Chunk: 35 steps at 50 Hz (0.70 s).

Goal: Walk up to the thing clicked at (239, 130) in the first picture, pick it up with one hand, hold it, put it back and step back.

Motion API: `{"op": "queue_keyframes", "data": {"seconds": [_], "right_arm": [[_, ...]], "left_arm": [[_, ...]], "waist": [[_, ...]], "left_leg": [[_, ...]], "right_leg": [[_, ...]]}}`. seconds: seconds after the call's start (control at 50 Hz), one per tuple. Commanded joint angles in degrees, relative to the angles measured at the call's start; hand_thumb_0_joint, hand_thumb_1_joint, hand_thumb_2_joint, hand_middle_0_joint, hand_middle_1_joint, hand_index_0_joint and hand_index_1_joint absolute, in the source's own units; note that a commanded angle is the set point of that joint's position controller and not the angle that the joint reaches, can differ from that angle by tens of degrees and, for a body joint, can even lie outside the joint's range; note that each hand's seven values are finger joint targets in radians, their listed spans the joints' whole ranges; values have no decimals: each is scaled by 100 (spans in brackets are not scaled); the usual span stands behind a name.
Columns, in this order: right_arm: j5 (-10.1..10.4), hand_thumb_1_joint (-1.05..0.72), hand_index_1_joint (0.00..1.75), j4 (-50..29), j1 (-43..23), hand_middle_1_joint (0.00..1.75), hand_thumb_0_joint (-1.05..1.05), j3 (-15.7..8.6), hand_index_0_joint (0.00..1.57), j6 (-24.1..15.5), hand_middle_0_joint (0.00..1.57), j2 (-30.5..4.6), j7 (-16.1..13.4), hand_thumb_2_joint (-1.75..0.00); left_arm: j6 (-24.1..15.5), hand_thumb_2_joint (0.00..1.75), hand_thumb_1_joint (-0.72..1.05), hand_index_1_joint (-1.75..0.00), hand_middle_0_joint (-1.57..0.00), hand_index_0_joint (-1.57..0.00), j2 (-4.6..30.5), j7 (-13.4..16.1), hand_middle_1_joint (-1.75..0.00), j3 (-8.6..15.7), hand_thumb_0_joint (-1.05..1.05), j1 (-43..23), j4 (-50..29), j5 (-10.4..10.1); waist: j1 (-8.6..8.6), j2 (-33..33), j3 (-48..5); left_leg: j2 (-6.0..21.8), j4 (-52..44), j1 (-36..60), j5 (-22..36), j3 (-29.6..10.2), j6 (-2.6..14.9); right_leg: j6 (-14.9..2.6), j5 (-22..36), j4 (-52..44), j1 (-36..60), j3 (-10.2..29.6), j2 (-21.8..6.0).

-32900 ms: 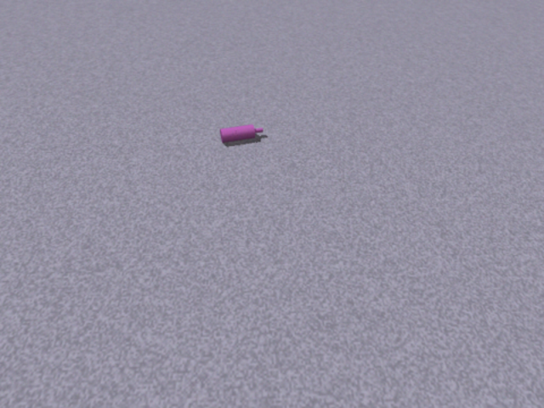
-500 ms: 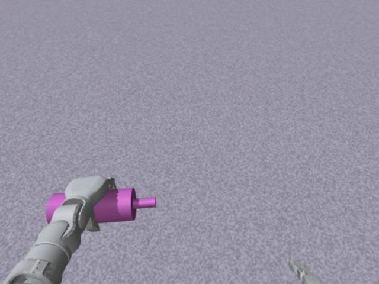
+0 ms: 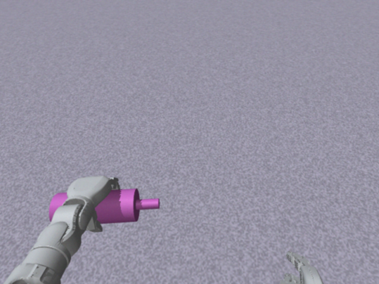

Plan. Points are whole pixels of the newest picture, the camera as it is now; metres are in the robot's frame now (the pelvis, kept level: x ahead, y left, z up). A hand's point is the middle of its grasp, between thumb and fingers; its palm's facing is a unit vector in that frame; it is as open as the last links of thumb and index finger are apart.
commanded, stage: hold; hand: left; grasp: from above
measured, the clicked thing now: (108, 206) +0.30 +0.20 -0.05
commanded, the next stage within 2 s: crouch in 0.66 s
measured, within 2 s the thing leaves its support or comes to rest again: neither
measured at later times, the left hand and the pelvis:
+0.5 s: hand (95, 209) +0.29 +0.23 -0.04, palm faces -0.46 -0.07 -0.89, open 10.5 cm; pelvis +0.00 +0.00 +0.00, yaw +0 degrees
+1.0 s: hand (96, 211) +0.29 +0.23 -0.05, palm faces -0.46 -0.07 -0.88, open 10.5 cm; pelvis +0.01 +0.00 +0.00, yaw +0 degrees
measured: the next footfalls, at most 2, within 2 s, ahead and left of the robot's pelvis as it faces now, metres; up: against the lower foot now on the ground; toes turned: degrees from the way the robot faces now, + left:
none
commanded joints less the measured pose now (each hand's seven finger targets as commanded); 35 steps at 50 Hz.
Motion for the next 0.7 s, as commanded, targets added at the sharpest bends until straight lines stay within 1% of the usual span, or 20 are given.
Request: {"op": "queue_keyframes", "data": {"seconds": [0.0, 0.06, 0.12, 0.14, 0.16, 0.18, 0.2, 0.22, 0.26, 0.3, 0.34, 0.38, 0.4, 0.44, 0.48, 0.56, 0.6, 0.64, 0.66, 0.68], "right_arm": [[13, -90, 30, -814, -547, 30, 0, -189, 20, -286, 20, -743, -32, -90], [20, -90, 30, -772, -513, 30, 0, -184, 20, -285, 20, -755, -51, -90], [24, -90, 30, -822, -589, 30, 0, -172, 20, -288, 20, -719, -59, -90], [25, -90, 30, -815, -574, 30, 0, -166, 20, -291, 20, -717, -60, -90], [26, -90, 30, -816, -601, 30, 0, -160, 20, -289, 20, -709, -61, -90], [22, -90, 30, -808, -638, 30, 0, -148, 20, -286, 20, -701, -63, -90], [30, -90, 30, -838, -633, 30, 0, -144, 20, -282, 20, -679, -64, -90], [33, -90, 30, -812, -619, 30, 0, -149, 20, -274, 20, -703, -66, -90], [24, -90, 30, -789, -607, 30, 0, -153, 20, -264, 20, -706, -65, -90], [36, -90, 30, -832, -670, 30, 0, -147, 20, -258, 20, -685, -53, -90], [38, -90, 30, -811, -629, 30, 0, -159, 20, -243, 20, -707, -59, -90], [37, -90, 30, -826, -627, 30, 0, -151, 20, -240, 20, -683, -66, -90], [39, -90, 30, -795, -592, 30, 0, -164, 20, -244, 20, -708, -66, -90], [36, -90, 30, -772, -588, 30, 0, -168, 20, -242, 20, -716, -79, -90], [32, -90, 30, -776, -571, 30, 0, -169, 20, -247, 20, -706, -76, -90], [39, -90, 30, -798, -611, 30, 0, -167, 20, -249, 20, -688, -76, -90], [48, -90, 30, -811, -647, 30, 0, -159, 20, -234, 20, -682, -75, -90], [51, -90, 30, -814, -610, 30, 0, -179, 20, -227, 20, -697, -78, -90], [43, -90, 30, -805, -595, 30, 0, -176, 20, -225, 20, -697, -78, -90], [46, -90, 30, -793, -589, 30, 0, -173, 20, -226, 20, -685, -78, -90]], "left_arm": [[-34, 97, 57, -81, -96, -95, 1178, 188, -81, 546, 0, -1984, -1289, -46], [-62, 98, 53, -81, -93, -92, 1276, 173, -81, 618, 0, -2047, -1232, -9], [-82, 99, 55, -81, -95, -94, 1200, 165, -80, 571, 0, -1976, -1367, -34], [-79, 98, 55, -82, -94, -94, 1203, 169, -81, 583, 0, -1891, -1319, -18], [-89, 99, 55, -82, -95, -94, 1291, 181, -81, 644, 0, -2033, -1445, -34], [-66, 99, 55, -83, -95, -94, 1299, 210, -83, 691, 0, -1902, -1286, -27], [-64, 99, 55, -83, -95, -94, 1189, 204, -82, 579, 0, -1984, -1416, 3], [-41, 100, 55, -83, -95, -94, 1227, 211, -82, 608, 0, -1903, -1254, 17], [-44, 99, 55, -82, -95, -94, 1324, 226, -82, 674, 0, -1974, -1376, 15], [-24, 101, 55, -83, -96, -94, 1144, 187, -82, 541, 0, -1744, -1278, 16], [-40, 102, 54, -85, -94, -93, 1283, 180, -84, 647, 0, -1880, -1286, 34], [-59, 103, 51, -85, -92, -91, 1182, 172, -84, 529, 0, -1992, -1446, 27], [-51, 103, 52, -86, -92, -91, 1185, 173, -85, 537, 0, -1977, -1312, 38], [-63, 103, 50, -87, -91, -90, 1333, 208, -86, 672, 0, -2161, -1485, 2], [-39, 104, 50, -88, -90, -90, 1228, 214, -87, 629, 0, -1989, -1383, 25], [-14, 102, 51, -88, -90, -90, 1164, 185, -88, 599, 0, -1701, -1321, -3], [-22, 104, 52, -88, -91, -91, 1144, 167, -88, 515, 0, -1832, -1377, 0], [-5, 105, 50, -89, -90, -89, 1245, 177, -88, 659, 0, -1704, -1315, 21], [-37, 105, 51, -88, -90, -90, 1248, 165, -87, 597, 0, -1969, -1522, 8], [-31, 106, 52, -89, -92, -91, 1189, 156, -88, 561, 0, -1861, -1350, 33]], "waist": [[-25, -141, -1353], [-43, -148, -1353], [22, -98, -1427], [-12, -174, -1446], [38, -103, -1458], [45, -120, -1330], [2, -91, -1365], [-19, -233, -1306], [8, -121, -1341], [39, -164, -1267], [14, -85, -1360], [14, -37, -1388], [-44, -170, -1367], [10, 64, -1509], [-14, -45, -1438], [31, -204, -1322], [30, -160, -1318], [49, -135, -1349], [6, -99, -1418], [23, -141, -1409]], "left_leg": [[-193, -410, 850, 680, 3, 123], [-184, -425, 897, 692, 0, 126], [-211, -413, 954, 815, 13, 123], [-222, -392, 953, 845, 24, 141], [-235, -406, 921, 839, 34, 137], [-244, -413, 864, 799, 36, 132], [-245, -417, 914, 786, 51, 138], [-239, -408, 896, 774, 47, 149], [-231, -439, 892, 740, 40, 143], [-227, -484, 891, 704, 19, 134], [-209, -484, 928, 811, 5, 129], [-217, -480, 989, 849, 7, 120], [-216, -459, 985, 859, 12, 138], [-219, -470, 1062, 958, 14, 106], [-208, -466, 1059, 918, 30, 116], [-209, -474, 966, 926, 12, 130], [-235, -470, 965, 940, 22, 127], [-233, -474, 972, 978, 30, 125], [-221, -464, 1017, 984, 22, 125], [-216, -469, 1027, 1036, 9, 122]], "right_leg": [[-162, 537, -566, 228, -152, 271], [-165, 561, -556, 195, -153, 280], [-162, 645, -575, 251, -153, 264], [-143, 697, -585, 289, -141, 253], [-144, 694, -595, 336, -140, 246], [-145, 637, -627, 288, -140, 243], [-146, 657, -621, 240, -123, 240], [-127, 636, -645, 225, -129, 240], [-147, 608, -641, 273, -138, 244], [-163, 548, -639, 299, -153, 244], [-174, 645, -604, 316, -165, 263], [-179, 685, -614, 304, -159, 259], [-162, 713, -619, 293, -151, 260], [-184, 786, -601, 318, -154, 265], [-175, 752, -624, 305, -161, 270], [-160, 755, -646, 338, -183, 264], [-164, 771, -662, 316, -164, 248], [-167, 810, -648, 357, -162, 244], [-166, 830, -634, 334, -166, 256], [-172, 867, -616, 366, -173, 261]]}}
